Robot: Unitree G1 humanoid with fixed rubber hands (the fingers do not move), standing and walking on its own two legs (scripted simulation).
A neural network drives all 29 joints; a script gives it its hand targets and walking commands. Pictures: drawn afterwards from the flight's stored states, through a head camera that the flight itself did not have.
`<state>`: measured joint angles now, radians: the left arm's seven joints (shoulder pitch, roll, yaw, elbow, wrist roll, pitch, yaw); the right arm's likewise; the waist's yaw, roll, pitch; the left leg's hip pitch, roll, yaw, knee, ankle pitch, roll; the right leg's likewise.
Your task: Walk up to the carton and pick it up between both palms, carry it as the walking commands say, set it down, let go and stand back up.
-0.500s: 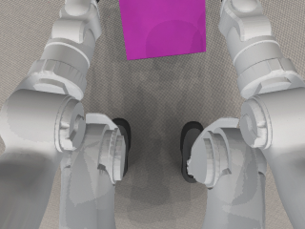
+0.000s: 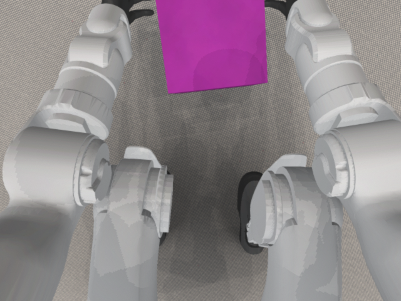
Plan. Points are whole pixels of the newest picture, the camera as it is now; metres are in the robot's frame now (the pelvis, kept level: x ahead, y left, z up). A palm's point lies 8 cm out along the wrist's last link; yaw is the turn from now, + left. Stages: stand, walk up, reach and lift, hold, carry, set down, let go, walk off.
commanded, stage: reach and lift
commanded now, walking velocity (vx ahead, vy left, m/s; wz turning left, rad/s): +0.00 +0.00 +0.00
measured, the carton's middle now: (210, 33) +0.52 +0.00 -0.26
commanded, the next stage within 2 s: none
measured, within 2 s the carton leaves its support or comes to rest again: leaves its support in 0.22 s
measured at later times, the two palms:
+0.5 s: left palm (106, 27) +0.49 +0.14 -0.12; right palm (299, 6) +0.52 -0.11 -0.12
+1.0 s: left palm (96, 12) +0.50 +0.13 -0.08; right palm out of the picture +0.54 -0.09 -0.09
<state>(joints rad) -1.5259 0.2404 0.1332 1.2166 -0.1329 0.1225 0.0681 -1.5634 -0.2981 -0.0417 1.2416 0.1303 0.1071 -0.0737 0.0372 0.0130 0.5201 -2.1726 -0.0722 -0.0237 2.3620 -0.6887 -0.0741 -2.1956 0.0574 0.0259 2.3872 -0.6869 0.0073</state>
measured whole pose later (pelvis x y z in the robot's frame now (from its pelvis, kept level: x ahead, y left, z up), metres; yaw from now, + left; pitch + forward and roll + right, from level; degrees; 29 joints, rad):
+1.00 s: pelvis -0.02 +0.00 +0.06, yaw -1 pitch +28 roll +4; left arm -1.31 0.03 0.28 0.61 -0.10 0.31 0.54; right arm -1.47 -0.17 -0.10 0.81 0.02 0.32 -0.29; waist 0.05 0.03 0.53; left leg -2.01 -0.16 -0.05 2.15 -0.64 -0.13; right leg -2.05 0.17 0.13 2.19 -0.61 0.08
